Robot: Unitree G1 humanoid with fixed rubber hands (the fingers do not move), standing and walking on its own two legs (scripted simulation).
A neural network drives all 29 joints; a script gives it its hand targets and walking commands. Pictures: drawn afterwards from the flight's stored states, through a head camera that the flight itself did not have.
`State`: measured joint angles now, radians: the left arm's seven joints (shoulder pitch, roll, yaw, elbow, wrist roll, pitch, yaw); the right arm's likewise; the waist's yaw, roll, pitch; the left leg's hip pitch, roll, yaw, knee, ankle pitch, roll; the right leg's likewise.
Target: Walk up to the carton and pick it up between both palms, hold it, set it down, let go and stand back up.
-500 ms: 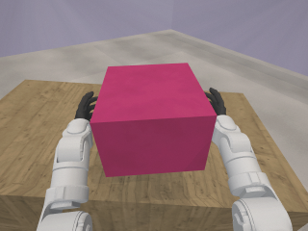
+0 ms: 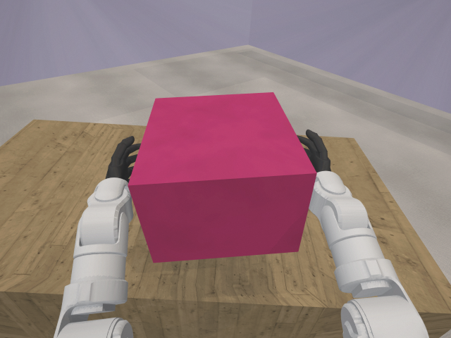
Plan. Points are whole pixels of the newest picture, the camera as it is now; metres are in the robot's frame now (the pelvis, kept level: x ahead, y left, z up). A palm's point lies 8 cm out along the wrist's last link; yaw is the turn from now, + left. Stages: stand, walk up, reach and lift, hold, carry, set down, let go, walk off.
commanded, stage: hold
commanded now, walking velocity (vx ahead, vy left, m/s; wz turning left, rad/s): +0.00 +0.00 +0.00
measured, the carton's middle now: (220, 167) +0.41 -0.01 +0.15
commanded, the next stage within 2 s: set down in 1.08 s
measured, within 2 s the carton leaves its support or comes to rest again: neither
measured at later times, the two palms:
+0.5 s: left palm (117, 179) +0.36 +0.17 +0.17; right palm (317, 173) +0.36 -0.18 +0.18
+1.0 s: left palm (116, 176) +0.37 +0.18 +0.17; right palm (310, 174) +0.37 -0.17 +0.17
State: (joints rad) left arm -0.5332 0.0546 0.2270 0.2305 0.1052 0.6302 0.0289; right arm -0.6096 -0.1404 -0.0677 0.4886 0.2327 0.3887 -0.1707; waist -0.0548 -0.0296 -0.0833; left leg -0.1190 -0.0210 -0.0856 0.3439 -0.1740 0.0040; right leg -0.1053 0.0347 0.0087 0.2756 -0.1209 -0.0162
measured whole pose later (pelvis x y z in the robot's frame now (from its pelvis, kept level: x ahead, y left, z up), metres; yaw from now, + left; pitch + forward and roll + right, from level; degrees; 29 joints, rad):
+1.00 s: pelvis -0.01 +0.00 +0.00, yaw +0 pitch -1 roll +0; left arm -0.65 0.08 0.25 0.37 0.12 0.62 0.02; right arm -0.67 -0.10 -0.14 0.62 0.17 0.35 -0.15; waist -0.04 -0.05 -0.09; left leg -0.16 -0.03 -0.08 0.34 -0.15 0.00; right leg -0.16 0.03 0.01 0.30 -0.12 -0.02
